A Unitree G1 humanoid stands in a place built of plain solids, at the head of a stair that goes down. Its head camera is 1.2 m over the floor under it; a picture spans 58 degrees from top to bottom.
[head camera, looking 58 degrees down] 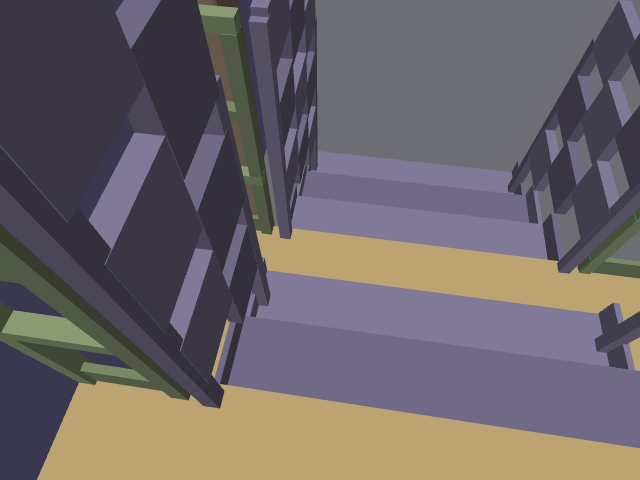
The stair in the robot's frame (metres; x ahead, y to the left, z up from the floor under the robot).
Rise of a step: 0.17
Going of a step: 0.27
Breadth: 1.32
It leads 8 degrees to the right of straight ahead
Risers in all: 3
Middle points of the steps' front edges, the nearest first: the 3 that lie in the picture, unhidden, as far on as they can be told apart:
0.20 -0.34 0.00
0.46 -0.38 -0.17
0.73 -0.42 -0.33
